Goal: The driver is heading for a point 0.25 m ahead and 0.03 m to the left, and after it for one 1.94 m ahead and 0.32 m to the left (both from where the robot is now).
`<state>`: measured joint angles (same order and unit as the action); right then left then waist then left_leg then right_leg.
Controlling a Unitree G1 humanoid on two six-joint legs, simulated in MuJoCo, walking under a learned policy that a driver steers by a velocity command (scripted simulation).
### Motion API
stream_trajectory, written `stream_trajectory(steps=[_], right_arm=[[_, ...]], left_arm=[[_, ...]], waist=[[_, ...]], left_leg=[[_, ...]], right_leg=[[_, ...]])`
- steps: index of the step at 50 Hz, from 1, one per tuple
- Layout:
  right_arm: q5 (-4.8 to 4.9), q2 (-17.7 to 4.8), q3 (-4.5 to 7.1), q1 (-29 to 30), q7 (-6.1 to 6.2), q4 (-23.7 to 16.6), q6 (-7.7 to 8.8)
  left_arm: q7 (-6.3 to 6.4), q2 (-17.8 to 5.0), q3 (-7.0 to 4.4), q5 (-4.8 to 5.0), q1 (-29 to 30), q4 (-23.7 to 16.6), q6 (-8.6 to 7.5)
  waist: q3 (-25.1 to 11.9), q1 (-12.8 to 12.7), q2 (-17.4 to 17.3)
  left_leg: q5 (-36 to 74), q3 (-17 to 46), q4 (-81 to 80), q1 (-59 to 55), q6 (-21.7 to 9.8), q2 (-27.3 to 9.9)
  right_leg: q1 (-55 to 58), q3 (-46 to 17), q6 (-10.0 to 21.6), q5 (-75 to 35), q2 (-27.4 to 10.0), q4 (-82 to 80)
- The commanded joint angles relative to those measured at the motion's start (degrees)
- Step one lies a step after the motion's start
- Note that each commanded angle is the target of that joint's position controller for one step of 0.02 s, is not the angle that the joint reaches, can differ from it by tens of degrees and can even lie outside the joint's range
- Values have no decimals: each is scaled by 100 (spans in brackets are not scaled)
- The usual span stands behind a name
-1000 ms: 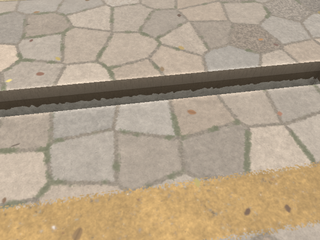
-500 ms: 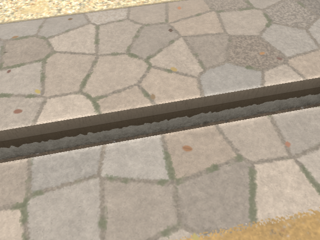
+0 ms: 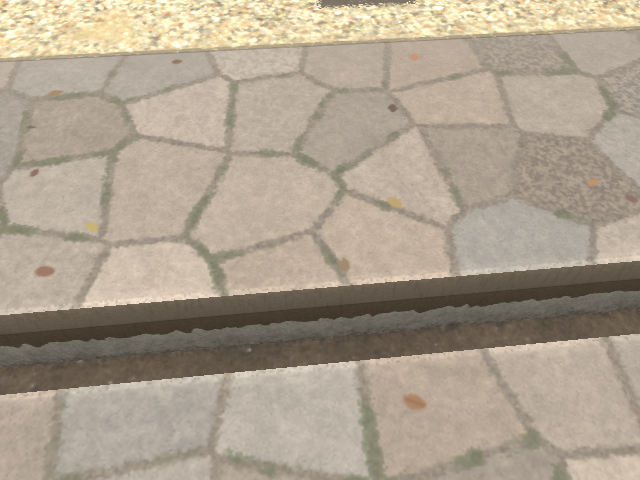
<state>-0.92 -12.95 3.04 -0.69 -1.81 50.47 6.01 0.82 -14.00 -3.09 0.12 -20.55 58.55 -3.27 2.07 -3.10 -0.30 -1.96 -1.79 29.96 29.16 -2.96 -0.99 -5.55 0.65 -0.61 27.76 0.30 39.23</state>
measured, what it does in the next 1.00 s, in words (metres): walks ahead: right foot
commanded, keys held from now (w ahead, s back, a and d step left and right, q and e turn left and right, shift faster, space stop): no key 1.00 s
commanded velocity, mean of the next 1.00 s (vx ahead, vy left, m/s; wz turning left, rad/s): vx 0.06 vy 0.00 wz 0.00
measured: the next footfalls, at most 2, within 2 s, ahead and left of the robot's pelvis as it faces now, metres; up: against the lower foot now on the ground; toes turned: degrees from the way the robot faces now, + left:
right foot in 0.32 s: +0.14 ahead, -0.14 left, +0.00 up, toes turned -1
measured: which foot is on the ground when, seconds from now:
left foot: down 0.00-1.00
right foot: up 0.00-0.30, down 0.32-1.00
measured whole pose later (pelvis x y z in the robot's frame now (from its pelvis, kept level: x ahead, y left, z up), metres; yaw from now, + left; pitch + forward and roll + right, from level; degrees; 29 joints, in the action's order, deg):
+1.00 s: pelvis +0.12 -0.01 +0.02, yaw +0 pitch -1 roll +0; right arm 0.3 -10.4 2.8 -10.5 2.5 63.4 -1.4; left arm 2.8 -9.1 -2.4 -0.1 -13.9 64.3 -0.3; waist 2.4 0.3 -0.2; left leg -13.4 -2.1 27.5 12.8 -0.7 -0.3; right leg -9.1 0.9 -0.7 16.6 -1.2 27.0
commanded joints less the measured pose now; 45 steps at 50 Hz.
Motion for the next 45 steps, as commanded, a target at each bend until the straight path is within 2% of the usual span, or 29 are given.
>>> stream_trajectory(steps=[1,2,3,4,6,8,11,13,14,15,16,17,18,19,20,23,26,34,45], right_arm=[[95,-970,191,-1861,3,238,-117],[99,-797,140,-1288,22,126,-161],[43,-611,62,-820,37,58,-166],[7,-451,8,-480,69,14,-165],[-116,-473,19,-331,94,82,-187],[-144,-501,23,-329,153,159,-186],[-62,-599,39,-417,233,256,-250],[5,-566,21,-353,253,294,-331],[46,-500,0,-351,261,326,-367],[63,-406,-28,-498,263,411,-393],[60,-374,-38,-645,267,476,-413],[49,-422,2,-849,272,496,-436],[69,-473,31,-911,313,502,-482],[62,-485,36,-863,347,518,-512],[65,-403,27,-867,367,528,-533],[28,-311,25,-980,364,645,-564],[68,-314,34,-948,354,707,-586],[106,-307,49,-1065,378,926,-669],[117,-310,63,-1151,435,1137,-716]], left_arm=[[-49,-483,-42,128,-1041,-21,-128],[-8,-602,-84,207,-408,-218,-69],[66,-553,-98,151,-9,-300,17],[146,-530,-144,85,99,-323,131],[216,-243,-117,15,-157,-244,292],[266,-115,-82,-12,-162,-218,350],[271,-232,-93,-25,93,-210,441],[245,-211,-96,-48,195,-171,466],[234,-188,-92,-94,243,-151,463],[225,-201,-86,-158,307,-152,459],[228,-280,-79,-183,326,-174,442],[241,-570,-127,-128,361,-138,424],[219,-569,-155,-75,384,-38,393],[206,-391,-128,-68,433,-2,340],[203,-299,-106,-88,521,24,294],[190,-223,-91,-62,550,100,177],[196,-205,-74,-31,443,193,150],[196,-120,-30,-20,287,373,205],[204,-18,-6,-22,303,488,271]], waist=[[-2733,634,-944],[-1889,558,-655],[-1261,428,-251],[-972,247,-242],[-837,38,-575],[-870,-24,-672],[-974,75,-626],[-705,43,-589],[-512,15,-541],[-303,34,-432],[-119,102,-277],[61,350,150],[181,393,523],[200,364,551],[131,404,596],[-90,425,481],[-235,354,299],[-238,316,46],[-47,329,63]], left_leg=[[3985,2710,-311,-4343,-1731,-2198],[3051,2136,-520,-3553,-1479,-1947],[2450,1720,-816,-2598,-1287,-1679],[1952,1433,-1065,-1847,-1136,-1478],[1555,1071,-1382,-1005,-1063,-1223],[1456,831,-1467,-815,-1094,-1111],[48,899,-1649,-868,-1032,-1119],[-1522,915,-1764,-612,-847,-1000],[-2220,913,-1789,-453,-685,-889],[-2710,922,-1796,-370,-474,-774],[-2922,894,-1670,-377,-265,-635],[-2737,690,-1531,-444,-112,-347],[-2374,406,-1382,-881,-24,-140],[-2067,359,-1168,-1250,-9,-135],[-1802,316,-1038,-1450,-30,-134],[-1118,206,-820,-1685,-62,-91],[-537,180,-703,-1782,-60,-109],[1,165,-568,-1937,-10,-126],[-39,192,-593,-1948,37,-148]], right_leg=[[-2355,-936,-115,1196,125,3642],[-2746,-656,-95,973,-121,3591],[-2703,-507,-112,588,-357,3166],[-2354,-512,-111,266,-553,2679],[-1554,-377,-122,-198,-554,1943],[-1184,-285,-125,-384,-517,1096],[-814,-218,-106,-1062,-477,283],[-503,-111,-31,-1481,-412,-315],[-329,-46,32,-1682,-367,-691],[-261,-108,105,-1848,-426,-1045],[-301,-298,198,-1885,-607,-1390],[-571,-318,295,-1580,-670,-1407],[-1195,-320,317,-707,-549,-1582],[-1468,-333,253,-510,-521,-1781],[-1514,-344,178,-641,-533,-1878],[-1253,-325,115,-1259,-509,-1811],[-978,-266,146,-1868,-466,-1668],[-759,-149,155,-2349,-372,-1559],[-707,-70,144,-2257,-290,-1649]])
